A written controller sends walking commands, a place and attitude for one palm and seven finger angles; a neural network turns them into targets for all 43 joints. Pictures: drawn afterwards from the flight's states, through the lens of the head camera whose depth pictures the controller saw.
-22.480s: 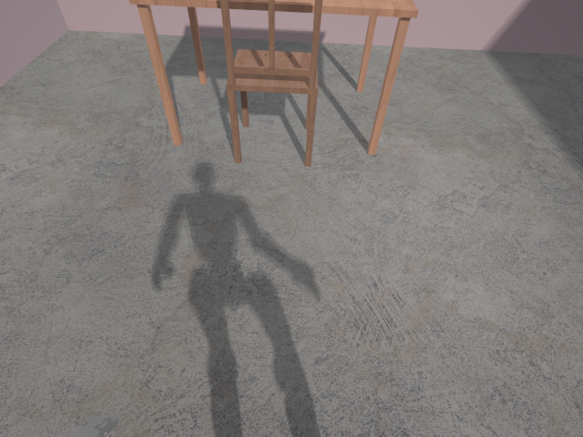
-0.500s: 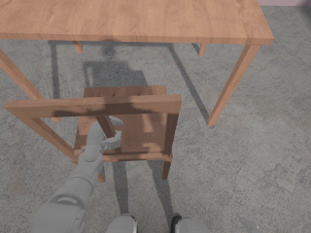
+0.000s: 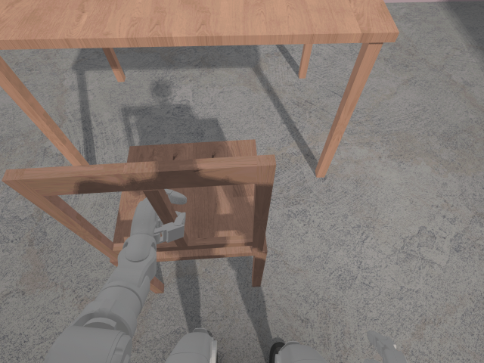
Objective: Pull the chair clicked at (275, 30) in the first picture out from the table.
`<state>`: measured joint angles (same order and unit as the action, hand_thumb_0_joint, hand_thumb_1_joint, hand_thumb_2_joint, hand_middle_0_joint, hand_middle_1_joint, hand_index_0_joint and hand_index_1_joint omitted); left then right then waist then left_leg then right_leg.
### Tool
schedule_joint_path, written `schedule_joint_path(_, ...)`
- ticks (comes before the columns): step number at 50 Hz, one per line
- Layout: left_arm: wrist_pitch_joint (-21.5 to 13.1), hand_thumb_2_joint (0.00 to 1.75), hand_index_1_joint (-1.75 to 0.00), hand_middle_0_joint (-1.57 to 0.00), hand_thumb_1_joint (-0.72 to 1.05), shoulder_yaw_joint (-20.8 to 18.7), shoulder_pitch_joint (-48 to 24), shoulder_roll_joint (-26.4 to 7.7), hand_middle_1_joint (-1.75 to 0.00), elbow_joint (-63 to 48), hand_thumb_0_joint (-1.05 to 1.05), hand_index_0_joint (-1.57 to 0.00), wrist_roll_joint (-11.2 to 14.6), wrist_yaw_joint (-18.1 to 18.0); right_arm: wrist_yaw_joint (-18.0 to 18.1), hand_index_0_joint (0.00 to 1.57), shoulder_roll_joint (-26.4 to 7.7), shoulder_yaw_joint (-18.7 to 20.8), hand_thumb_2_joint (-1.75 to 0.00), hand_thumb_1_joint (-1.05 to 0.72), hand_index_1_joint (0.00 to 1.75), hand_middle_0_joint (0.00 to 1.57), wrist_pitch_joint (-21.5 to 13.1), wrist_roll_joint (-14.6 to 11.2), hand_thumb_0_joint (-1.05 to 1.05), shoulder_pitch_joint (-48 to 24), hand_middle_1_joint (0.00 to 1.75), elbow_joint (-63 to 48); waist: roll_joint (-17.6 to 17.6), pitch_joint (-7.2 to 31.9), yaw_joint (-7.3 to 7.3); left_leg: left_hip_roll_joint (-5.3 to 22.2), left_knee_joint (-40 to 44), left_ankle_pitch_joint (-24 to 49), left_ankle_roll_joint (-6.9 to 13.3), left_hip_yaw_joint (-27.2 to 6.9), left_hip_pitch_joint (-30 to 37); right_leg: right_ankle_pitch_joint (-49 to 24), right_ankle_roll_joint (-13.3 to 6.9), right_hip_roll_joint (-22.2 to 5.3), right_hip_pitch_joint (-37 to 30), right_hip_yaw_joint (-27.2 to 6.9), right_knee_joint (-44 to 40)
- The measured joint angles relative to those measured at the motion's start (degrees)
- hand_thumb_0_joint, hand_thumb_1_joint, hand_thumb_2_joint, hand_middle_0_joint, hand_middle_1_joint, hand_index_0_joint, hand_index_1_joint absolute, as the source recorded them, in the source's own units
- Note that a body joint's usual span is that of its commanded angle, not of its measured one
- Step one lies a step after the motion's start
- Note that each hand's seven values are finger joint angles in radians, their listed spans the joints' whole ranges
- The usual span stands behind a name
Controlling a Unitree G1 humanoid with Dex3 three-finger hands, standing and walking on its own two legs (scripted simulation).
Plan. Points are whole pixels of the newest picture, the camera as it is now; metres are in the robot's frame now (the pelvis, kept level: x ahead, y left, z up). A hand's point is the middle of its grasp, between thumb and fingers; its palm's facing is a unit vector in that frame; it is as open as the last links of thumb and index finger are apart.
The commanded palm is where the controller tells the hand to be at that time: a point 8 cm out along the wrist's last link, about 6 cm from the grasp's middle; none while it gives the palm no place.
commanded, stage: step backward, pulling the chair out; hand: left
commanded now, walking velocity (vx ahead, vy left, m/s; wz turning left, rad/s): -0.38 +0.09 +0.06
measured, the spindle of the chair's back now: (170, 219) +0.37 +0.16 -0.08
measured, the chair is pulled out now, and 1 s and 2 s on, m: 0.38 0.70 0.75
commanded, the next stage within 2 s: stop walking, hand still on the chair in 0.66 s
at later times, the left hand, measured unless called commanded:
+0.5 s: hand (169, 300) +0.22 +0.13 -0.07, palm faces +0.05 -0.98 -0.20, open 5.8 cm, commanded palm +0.20 +0.19 -0.06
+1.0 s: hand out of the picture +0.04 +0.13 -0.06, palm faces +0.00 -0.98 -0.17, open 5.7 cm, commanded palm +0.02 +0.19 -0.04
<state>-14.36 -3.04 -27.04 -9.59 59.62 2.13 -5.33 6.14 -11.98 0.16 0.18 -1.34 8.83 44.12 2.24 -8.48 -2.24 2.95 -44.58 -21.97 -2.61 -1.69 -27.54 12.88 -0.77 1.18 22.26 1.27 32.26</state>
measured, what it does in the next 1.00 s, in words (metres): walks backwards: left foot, then right foot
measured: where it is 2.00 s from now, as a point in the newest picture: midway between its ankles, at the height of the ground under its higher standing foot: outside the picture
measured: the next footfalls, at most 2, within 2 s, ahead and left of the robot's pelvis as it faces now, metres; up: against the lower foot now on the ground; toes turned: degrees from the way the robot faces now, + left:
left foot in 0.12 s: -0.01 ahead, +0.15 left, +0.00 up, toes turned +1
right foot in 0.38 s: -0.09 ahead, -0.14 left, +0.00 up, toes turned -2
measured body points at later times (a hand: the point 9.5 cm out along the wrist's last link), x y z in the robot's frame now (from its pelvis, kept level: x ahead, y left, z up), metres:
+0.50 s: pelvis -0.14 -0.02 +0.00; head -0.05 -0.03 +0.44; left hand +0.21 +0.19 -0.05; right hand -0.05 -0.26 -0.14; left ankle -0.08 +0.14 -0.71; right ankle -0.13 -0.14 -0.73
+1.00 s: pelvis -0.27 +0.00 +0.01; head -0.21 -0.01 +0.45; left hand +0.03 +0.19 -0.05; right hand -0.17 -0.23 -0.13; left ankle -0.24 +0.13 -0.73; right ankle -0.27 -0.13 -0.73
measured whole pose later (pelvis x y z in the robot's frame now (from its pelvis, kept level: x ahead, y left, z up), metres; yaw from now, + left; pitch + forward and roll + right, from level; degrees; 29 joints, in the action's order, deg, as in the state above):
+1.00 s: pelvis -0.27 +0.00 +0.01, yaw -1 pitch +0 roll -2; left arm -7.1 0.6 -15.6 -9.0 46.4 3.2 -4.3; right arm 4.5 -10.5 -2.5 -0.6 -1.7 12.6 41.0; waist 3.3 -8.1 -1.1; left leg 4.6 -32.4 -14.8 -2.1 -0.7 -17.9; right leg 13.3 0.4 1.1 12.2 2.0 26.0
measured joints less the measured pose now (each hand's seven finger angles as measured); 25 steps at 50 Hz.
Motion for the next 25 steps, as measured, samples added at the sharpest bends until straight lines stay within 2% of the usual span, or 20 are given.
schedule_joint_path(3, 0.69, 0.78, -1.45, -0.34, 0.62, -0.05, -0.63, 0.75, -1.23, 0.55, 0.07, -0.5, -0.68, -0.31, 0.58, 0.2, -1.9, 0.25, -0.9, -0.9, 0.3, 0.21, -0.59, 0.14, 0.01, 0.22, 0.3, 0.68, -0.61, 0.95, -0.95, -2.0, -0.81, -2.96, 0.12, -0.83, 2.07, -1.81, 0.58, -1.48, 1.75, -0.24, -0.76)
schedule_joint_path(5, 1.4, 0.77, -1.45, -0.33, 0.62, 0.68, -0.94, 1.24, -1.23, 0.1, 0.07, -0.5, -0.93, -0.37, 0.99, 0.2, -3.39, 0.4, -0.9, -0.9, 0.3, 0.2, -0.84, 0.11, 0.01, 0.83, 0.3, 0.64, -0.41, 1.66, -1.61, -1.56, 5.43, -0.22, 0.29, -0.7, 5.69, -2.82, 1.3, -2.07, 3.04, 0.29, -0.84)
schedule_joint_path(7, 2.24, 0.77, -1.45, -0.33, 0.63, 2.02, -1.57, 0.96, -1.25, -0.89, 0.07, -0.5, -1.01, -0.42, 1.35, 0.2, -3.83, 0.78, -0.9, -0.9, 0.3, 0.2, -0.76, 0.03, 0.01, 0.89, 0.3, 0.77, -1.7, 1.33, -2.02, -2.15, 10.1, 4.53, 1.8, -0.15, 7.37, -3.6, 2.07, -3.28, 4.09, 0.31, -0.48)
schedule_joint_path(9, 2.89, 0.77, -1.45, -0.32, 0.63, 2.91, -1.6, 0.08, -1.26, -2.04, 0.06, -0.5, -0.83, -0.45, 1.18, 0.2, -3.24, 0.96, -0.9, -0.9, 0.3, 0.2, -0.18, 0.18, 0.01, 1.3, 0.3, -0.27, -3.86, 0.46, -1.11, -2.83, 11.0, 5.51, 2.17, 1.13, 7.54, -4.82, 2.26, -3.77, 4.58, -0.91, -0.13)
schedule_joint_path(12, 3.63, 0.77, -1.45, -0.31, 0.64, 3.12, -0.19, -0.75, -1.27, -3.65, 0.07, -0.5, -0.45, -0.12, 0.36, 0.2, -2.03, 1.07, -0.9, -0.9, 0.3, 0.2, -0.06, 1.23, 0.01, 2.53, 0.3, -1.8, -3.82, 0.41, -0.67, -1.63, 11.52, 6.47, 1.94, 1.26, 6.86, 5.24, 1.54, -2.31, 4.68, -1.24, 7.21)
schedule_joint_path(14, 3.49, 0.77, -1.45, -0.31, 0.64, 2.7, 0.71, -0.83, -1.26, -3.94, 0.07, -0.5, -0.1, -0.06, -0.42, 0.2, -1.07, 1.08, -0.9, -0.9, 0.3, 0.2, -0.3, 1.51, 0.01, 3.13, 0.3, -2.05, -2.63, 0.47, -0.24, -0.16, 11.92, 7.48, 1.62, 0.79, 6.17, 8.67, 0.98, -1.09, 2.76, -1.0, 9.18)
schedule_joint_path(19, 1.49, 0.8, -1.45, -0.34, 0.62, 1.28, 0.9, -2.32, -1.25, -2.66, 0.07, -0.5, 0.18, 0.93, -2.12, 0.2, 1.47, 0.1, -0.9, -0.9, 0.3, 0.2, -1.32, 1.49, 0.01, 3.26, 0.3, -0.99, -1.8, 0.06, 1.98, 2.42, 11.81, 9.65, -0.19, 1.3, 4.24, 5.01, 0.72, -1.1, -6.0, -1.7, -0.26)
schedule_joint_path(20, 1.29, 0.8, -1.45, -0.35, 0.61, 0.69, 0.61, -2.72, -1.25, -2.32, 0.07, -0.5, 0.08, 0.88, -2.31, 0.2, 1.66, -0.13, -0.9, -0.9, 0.3, 0.2, -1.33, 1.47, 0.01, 2.71, 0.3, -0.68, -1.24, -0.29, 2.32, 3.22, 11.16, 9.87, -0.66, 1.3, 3.5, 4.9, 1.78, -0.71, -6.92, -1.56, -2.71)
schedule_joint_path(22, 0.31, 0.8, -1.45, -0.36, 0.6, -1.38, -0.05, -2.72, -1.23, -1.01, 0.07, -0.5, 0.59, 0.9, -2.32, 0.2, 1.27, -0.29, -0.9, -0.9, 0.3, 0.2, -1.07, 1.2, 0.01, 0.82, 0.3, -0.12, 1.53, -2.21, 1.4, 5.37, 10.34, 11.28, -0.93, 0.2, 2.34, 2.5, 1.7, 1.59, -6.96, -0.7, -4.31)
schedule_joint_path(23, -0.1, 0.8, -1.45, -0.37, 0.6, -2.19, -0.13, -2.67, -1.22, -0.64, 0.06, -0.5, 0.6, 0.92, -2.02, 0.2, 1.07, -0.27, -0.9, -0.9, 0.3, 0.2, -0.88, 0.96, 0.01, 0.24, 0.3, 0.03, 1.95, -2.78, 0.79, 5.26, 8.77, 10.79, -0.78, -0.06, 1.58, 1.38, 1.24, 1.83, -6.5, -0.52, -4.26)
schedule_joint_path(25, -0.26, 0.79, -1.45, -0.37, 0.6, -3.47, 0.02, -2.38, -1.22, -0.2, 0.07, -0.5, 0.25, 0.78, -1.26, 0.2, 0.52, 0.0, -0.9, -0.9, 0.3, 0.21, -0.43, 0.4, 0.01, -0.56, 0.3, 0.46, 0.9, -2.78, -0.06, 2.12, 1.4, 2.58, -0.44, -1.06, -0.29, 0.37, 0.79, 0.67, -4.64, -0.99, -3.12)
